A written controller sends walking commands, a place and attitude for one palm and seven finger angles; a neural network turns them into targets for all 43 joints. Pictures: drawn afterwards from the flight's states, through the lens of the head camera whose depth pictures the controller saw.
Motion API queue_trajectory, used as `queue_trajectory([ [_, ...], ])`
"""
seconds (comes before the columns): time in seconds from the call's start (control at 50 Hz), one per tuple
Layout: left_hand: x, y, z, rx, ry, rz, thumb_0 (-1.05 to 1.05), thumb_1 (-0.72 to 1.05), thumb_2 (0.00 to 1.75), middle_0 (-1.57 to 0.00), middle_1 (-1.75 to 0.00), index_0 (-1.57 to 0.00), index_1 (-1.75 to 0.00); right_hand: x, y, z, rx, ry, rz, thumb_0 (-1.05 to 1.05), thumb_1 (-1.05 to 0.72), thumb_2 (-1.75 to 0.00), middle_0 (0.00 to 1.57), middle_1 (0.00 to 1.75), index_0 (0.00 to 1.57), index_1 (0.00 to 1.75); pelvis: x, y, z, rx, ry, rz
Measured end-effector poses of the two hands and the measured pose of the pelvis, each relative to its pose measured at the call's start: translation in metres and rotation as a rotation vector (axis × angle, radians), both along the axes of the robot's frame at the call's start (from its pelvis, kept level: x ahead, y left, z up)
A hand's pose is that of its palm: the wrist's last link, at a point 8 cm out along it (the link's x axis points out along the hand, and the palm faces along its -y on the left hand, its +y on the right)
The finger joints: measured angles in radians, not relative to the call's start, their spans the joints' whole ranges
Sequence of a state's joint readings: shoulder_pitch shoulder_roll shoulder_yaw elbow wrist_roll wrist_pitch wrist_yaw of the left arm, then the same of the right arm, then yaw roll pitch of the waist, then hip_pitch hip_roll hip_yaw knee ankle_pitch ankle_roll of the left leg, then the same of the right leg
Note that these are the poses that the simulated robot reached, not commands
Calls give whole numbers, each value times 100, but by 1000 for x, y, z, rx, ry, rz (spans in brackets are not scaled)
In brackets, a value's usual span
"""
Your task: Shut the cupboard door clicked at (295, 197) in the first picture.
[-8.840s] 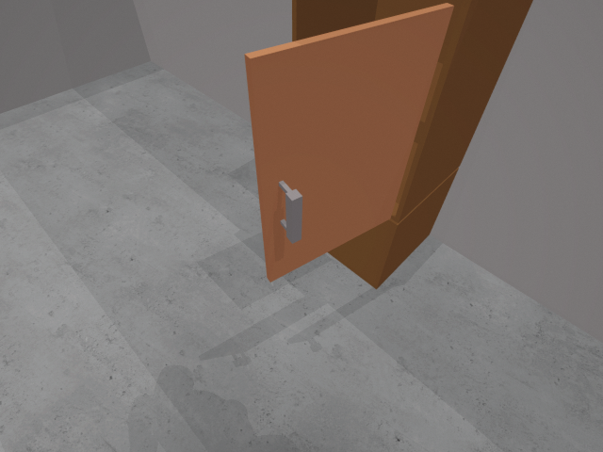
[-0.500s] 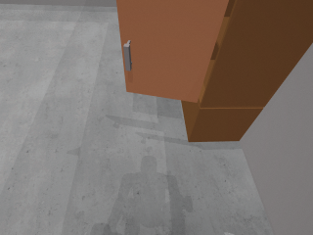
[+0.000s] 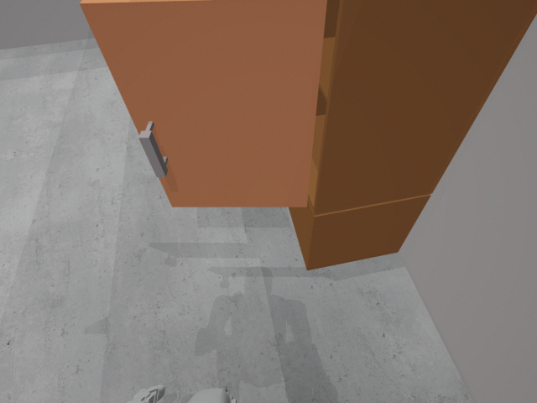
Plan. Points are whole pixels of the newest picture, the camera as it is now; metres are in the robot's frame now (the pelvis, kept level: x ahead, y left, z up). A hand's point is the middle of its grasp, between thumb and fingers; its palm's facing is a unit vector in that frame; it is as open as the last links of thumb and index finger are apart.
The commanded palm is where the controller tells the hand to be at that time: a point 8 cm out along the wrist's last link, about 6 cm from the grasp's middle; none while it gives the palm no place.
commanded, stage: take the last steps up to it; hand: left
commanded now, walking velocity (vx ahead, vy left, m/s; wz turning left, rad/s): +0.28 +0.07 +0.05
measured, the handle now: (156, 149) +0.67 +0.29 -0.07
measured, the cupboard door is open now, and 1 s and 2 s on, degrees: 77 77 77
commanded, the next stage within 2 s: come to a stop and stand still in 0.32 s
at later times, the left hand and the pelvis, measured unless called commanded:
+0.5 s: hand out of the picture +0.11 +0.23 -0.19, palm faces +0.10 -0.98 -0.14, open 7.4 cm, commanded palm none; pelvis +0.16 +0.07 -0.01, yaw +0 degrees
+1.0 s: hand (172, 335) +0.25 +0.19 -0.15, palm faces -0.01 -0.97 -0.26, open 7.4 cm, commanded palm none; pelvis +0.17 +0.01 +0.00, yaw -1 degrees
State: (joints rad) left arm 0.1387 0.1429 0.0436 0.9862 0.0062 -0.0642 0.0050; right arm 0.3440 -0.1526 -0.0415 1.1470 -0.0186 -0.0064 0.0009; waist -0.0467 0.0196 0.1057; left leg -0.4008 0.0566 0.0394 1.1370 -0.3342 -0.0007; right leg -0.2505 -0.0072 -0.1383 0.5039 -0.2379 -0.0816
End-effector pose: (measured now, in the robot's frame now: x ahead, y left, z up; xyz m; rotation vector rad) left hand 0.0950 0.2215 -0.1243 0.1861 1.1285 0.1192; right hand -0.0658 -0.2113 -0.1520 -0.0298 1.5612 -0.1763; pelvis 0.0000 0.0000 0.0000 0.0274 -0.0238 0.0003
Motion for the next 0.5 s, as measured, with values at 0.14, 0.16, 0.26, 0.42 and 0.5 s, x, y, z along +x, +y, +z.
queue_trajectory([
  [0.14, -34, 19, 2, 22, 154, 110, -2, 96, 89, -20, -30, -20, -29, 130, -9, 11, -37, -192, 80, 1, -93, -90, 20, 30, 20, 30, 47, 3, 10, -10, 18, 11],
  [0.16, -40, 19, 1, 14, 182, 122, -2, 96, 89, -20, -30, -20, -29, 147, -10, 12, -44, -213, 92, 2, -93, -90, 20, 30, 20, 30, 54, 6, 10, -12, 18, 12],
  [0.26, -63, 18, -8, -42, 318, 178, 0, 93, 89, -20, -30, -20, -29, 230, 0, 20, -67, -312, 162, 1, -93, -90, 19, 30, 19, 30, 90, 23, 8, -20, 16, 20],
  [0.42, -44, 39, -37, -109, 455, 198, 1, 91, 89, -20, -30, -20, -29, 324, 44, 19, -109, -436, 228, 1, -92, -90, 19, 30, 20, 30, 145, 61, -13, -21, 10, 14],
  [0.5, 13, 57, -35, -84, 373, 165, 1, 91, 89, -20, -30, -20, -29, 317, 61, 18, -98, -383, 205, 0, -91, -90, 20, 30, 20, 30, 160, 68, -6, -13, 10, 6],
])
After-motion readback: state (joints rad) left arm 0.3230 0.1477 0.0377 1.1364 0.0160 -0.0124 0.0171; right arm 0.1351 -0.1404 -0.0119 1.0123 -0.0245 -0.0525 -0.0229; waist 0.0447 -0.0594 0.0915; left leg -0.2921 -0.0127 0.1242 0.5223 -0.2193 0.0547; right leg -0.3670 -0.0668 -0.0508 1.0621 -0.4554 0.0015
